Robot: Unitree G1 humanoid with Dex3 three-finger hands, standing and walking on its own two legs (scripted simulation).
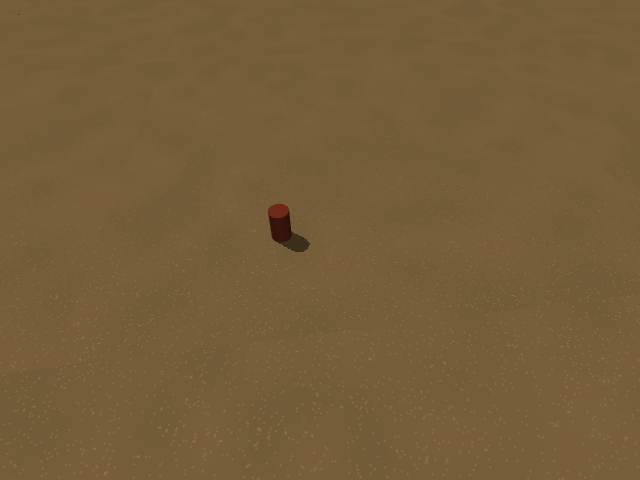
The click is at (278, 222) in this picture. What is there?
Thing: squat round
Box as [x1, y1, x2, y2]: [268, 204, 291, 242]
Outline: 275,204 268,209 268,215 272,238 276,241 281,242 287,240 291,235 288,208 283,204
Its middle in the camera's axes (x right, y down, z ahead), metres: -0.19 -0.06 +1.68
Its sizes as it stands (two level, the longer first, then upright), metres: 0.089 0.089 0.149
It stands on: the floor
